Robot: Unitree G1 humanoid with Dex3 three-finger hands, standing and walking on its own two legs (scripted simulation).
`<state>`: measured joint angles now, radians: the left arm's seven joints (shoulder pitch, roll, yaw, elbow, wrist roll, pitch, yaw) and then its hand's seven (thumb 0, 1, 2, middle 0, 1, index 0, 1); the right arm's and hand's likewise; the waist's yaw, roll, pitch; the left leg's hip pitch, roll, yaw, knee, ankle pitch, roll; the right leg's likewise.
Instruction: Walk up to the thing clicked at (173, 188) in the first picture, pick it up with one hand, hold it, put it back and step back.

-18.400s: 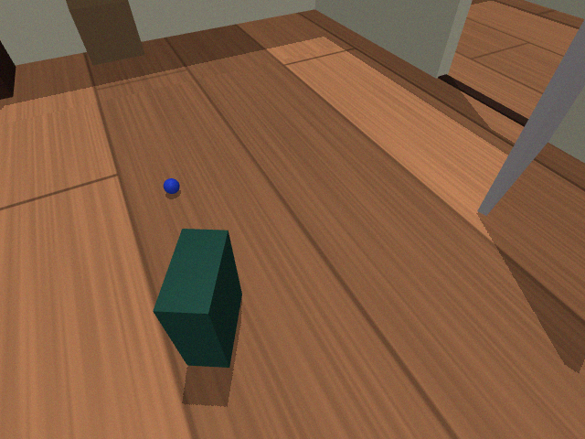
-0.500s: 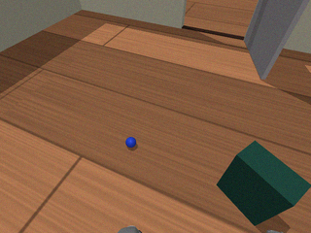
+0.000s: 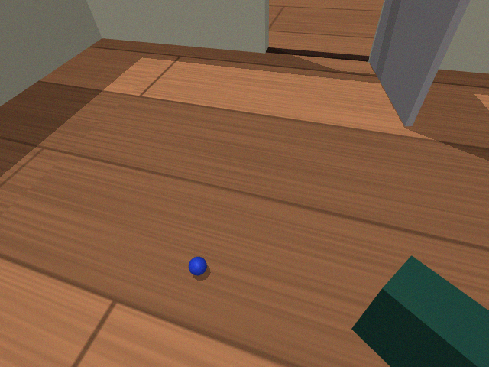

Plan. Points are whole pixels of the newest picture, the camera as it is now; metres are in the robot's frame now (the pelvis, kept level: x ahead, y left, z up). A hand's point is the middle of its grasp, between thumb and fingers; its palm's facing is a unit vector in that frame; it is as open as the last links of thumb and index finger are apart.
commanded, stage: walk up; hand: left
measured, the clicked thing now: (197, 266) +0.64 +0.27 -0.72
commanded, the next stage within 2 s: none
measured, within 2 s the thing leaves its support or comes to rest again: neither
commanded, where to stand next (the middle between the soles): +0.26 +0.03 m, yaw +0 degrees
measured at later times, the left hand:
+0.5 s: hand (93, 332) +0.22 +0.34 -0.14, palm faces -0.07 -0.93 -0.35, open 7.4 cm
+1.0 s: hand (130, 285) +0.32 +0.29 -0.14, palm faces -0.01 -0.95 -0.30, open 7.4 cm
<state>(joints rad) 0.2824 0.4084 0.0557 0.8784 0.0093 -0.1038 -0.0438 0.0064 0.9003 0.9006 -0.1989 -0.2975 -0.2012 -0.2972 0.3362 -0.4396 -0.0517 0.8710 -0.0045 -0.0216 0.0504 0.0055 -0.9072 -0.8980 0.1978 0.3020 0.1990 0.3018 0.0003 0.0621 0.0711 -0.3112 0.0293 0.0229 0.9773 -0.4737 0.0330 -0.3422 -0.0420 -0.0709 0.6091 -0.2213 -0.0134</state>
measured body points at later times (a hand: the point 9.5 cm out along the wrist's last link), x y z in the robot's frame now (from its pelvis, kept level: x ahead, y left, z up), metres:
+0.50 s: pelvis +0.16 +0.06 +0.01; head +0.18 +0.08 +0.46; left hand +0.23 +0.39 -0.12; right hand +0.19 -0.27 -0.08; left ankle +0.17 +0.17 -0.72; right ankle +0.22 -0.09 -0.68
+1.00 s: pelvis +0.21 +0.05 +0.01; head +0.22 +0.05 +0.46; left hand +0.32 +0.34 -0.12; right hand +0.28 -0.26 -0.12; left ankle +0.19 +0.17 -0.72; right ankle +0.28 -0.08 -0.72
